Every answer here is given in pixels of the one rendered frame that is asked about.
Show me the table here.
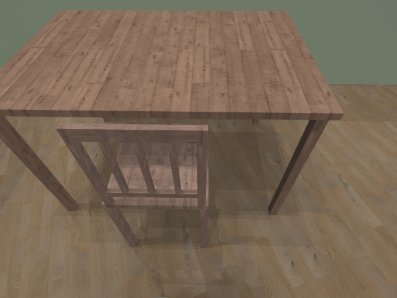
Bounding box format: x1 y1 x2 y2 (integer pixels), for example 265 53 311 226
0 10 344 215

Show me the chair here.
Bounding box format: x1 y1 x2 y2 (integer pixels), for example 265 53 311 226
56 122 209 248

